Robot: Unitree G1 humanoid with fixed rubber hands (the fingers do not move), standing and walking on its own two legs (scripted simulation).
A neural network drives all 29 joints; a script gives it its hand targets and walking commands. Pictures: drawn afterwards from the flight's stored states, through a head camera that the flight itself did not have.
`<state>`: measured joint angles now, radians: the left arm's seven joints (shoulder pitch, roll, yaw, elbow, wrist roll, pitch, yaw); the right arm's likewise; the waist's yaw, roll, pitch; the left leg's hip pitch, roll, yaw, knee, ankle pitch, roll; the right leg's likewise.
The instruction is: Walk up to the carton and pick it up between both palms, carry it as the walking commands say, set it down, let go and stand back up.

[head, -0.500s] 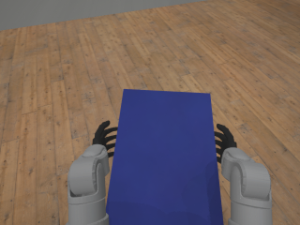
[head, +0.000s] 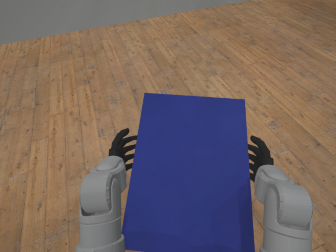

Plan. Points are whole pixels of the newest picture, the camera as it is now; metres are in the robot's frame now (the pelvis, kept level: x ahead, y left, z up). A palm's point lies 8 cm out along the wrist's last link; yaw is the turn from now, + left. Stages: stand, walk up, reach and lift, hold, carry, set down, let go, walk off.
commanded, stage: carry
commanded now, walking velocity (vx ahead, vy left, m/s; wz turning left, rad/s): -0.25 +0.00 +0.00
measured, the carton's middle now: (186, 175) +0.29 -0.03 +0.02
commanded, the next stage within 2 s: none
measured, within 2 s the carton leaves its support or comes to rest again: neither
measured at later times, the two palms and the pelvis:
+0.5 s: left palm out of the picture +0.05 +0.14 +0.09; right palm out of the picture +0.02 -0.16 +0.07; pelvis -0.23 +0.01 +0.01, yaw -1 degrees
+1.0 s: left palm out of the picture -0.19 +0.17 +0.08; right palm out of the picture -0.19 -0.14 +0.06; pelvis -0.45 +0.02 +0.01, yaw -1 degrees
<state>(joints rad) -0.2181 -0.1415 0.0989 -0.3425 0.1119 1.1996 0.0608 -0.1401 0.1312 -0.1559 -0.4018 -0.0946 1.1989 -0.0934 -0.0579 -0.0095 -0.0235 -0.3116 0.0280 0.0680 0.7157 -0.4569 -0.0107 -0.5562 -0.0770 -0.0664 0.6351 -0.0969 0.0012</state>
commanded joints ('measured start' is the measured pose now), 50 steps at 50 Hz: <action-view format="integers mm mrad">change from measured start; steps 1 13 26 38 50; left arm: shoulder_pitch -436 -455 -285 -450 -487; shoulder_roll -894 -847 -849 -862 -920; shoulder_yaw -678 -769 -658 -758 -730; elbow -151 -173 -116 -229 -250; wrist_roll -379 -482 -364 -443 -492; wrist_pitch -11 17 -7 -3 -34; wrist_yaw -210 -244 -202 -207 -240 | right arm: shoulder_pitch -491 -342 -475 -412 -626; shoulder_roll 899 828 840 853 906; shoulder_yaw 801 690 814 725 820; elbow -45 4 -126 -72 -267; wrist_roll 442 316 461 388 461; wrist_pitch -1 -1 10 -2 -39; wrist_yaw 310 236 257 265 231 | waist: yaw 45 65 65 63 82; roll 264 13 -227 188 -102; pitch -251 -393 -441 -326 -305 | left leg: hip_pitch -28 -20 12 146 -237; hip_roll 386 143 8 286 29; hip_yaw -322 -79 17 -168 -73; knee -314 -38 -122 -239 517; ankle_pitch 718 370 -4 681 -13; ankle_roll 230 51 -1 180 -10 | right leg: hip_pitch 50 449 375 37 265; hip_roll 30 -87 -195 80 -234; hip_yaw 85 232 178 5 291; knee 438 -269 -201 321 -273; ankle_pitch -409 89 -26 -387 165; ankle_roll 30 -17 -130 22 -180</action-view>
